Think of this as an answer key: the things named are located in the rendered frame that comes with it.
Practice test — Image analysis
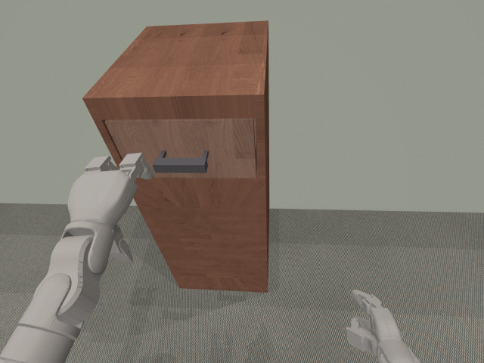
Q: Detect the right robot forearm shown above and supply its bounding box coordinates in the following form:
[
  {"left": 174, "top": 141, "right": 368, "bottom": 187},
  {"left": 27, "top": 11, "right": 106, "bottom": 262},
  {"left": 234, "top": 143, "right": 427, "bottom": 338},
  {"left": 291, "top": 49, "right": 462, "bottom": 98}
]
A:
[{"left": 377, "top": 339, "right": 421, "bottom": 363}]

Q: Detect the left robot hand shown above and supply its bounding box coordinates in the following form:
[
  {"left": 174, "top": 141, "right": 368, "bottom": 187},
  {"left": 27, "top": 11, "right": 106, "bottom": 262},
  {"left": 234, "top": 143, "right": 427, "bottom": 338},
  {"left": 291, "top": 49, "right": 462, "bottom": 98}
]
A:
[{"left": 67, "top": 153, "right": 154, "bottom": 264}]

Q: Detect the drawer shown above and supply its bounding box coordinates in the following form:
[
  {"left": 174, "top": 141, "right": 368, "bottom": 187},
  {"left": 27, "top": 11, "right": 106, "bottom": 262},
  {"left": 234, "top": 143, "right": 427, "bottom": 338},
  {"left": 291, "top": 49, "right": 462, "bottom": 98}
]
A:
[{"left": 105, "top": 118, "right": 257, "bottom": 178}]

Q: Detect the left robot forearm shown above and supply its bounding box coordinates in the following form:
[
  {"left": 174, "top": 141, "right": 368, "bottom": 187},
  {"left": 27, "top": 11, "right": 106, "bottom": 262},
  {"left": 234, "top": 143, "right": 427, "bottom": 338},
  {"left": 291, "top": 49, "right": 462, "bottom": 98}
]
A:
[{"left": 0, "top": 221, "right": 115, "bottom": 363}]

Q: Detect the cabinet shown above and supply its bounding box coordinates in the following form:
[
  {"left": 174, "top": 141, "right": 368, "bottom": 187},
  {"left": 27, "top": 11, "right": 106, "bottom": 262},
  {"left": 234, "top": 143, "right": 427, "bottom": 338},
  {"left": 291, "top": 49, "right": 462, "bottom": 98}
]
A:
[{"left": 82, "top": 20, "right": 269, "bottom": 293}]

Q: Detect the right robot hand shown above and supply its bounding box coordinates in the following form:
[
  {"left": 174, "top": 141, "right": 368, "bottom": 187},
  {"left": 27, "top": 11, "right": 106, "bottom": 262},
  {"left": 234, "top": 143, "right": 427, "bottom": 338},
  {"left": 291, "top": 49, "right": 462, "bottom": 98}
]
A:
[{"left": 346, "top": 290, "right": 403, "bottom": 357}]

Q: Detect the handle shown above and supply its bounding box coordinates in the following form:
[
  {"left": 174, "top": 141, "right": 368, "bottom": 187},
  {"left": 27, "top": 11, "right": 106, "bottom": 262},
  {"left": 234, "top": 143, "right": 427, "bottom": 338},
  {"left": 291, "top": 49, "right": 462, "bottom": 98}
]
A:
[{"left": 152, "top": 150, "right": 209, "bottom": 173}]

